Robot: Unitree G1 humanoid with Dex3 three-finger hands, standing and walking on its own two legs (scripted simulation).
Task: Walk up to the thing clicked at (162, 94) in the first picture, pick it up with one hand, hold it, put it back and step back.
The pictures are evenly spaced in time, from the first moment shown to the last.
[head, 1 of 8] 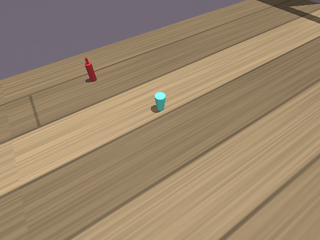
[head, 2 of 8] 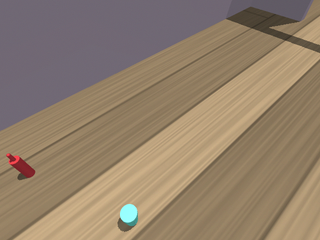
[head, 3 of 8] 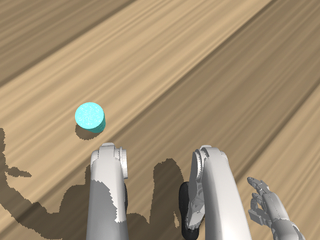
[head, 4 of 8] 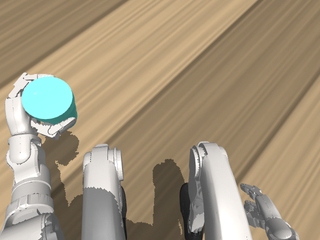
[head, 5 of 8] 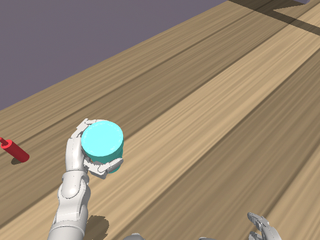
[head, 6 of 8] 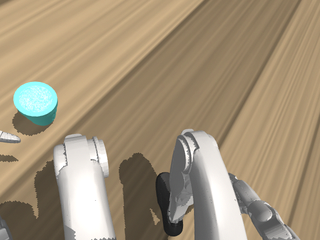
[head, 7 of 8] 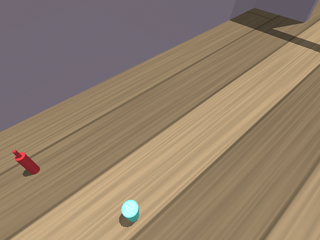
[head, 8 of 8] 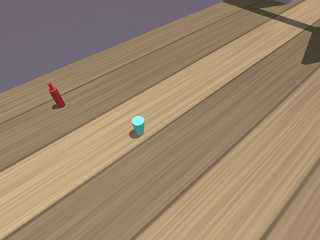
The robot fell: no
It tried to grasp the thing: yes
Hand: left
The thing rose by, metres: 0.68
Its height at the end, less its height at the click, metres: +0.00
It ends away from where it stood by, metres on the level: 0.01
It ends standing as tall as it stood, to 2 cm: yes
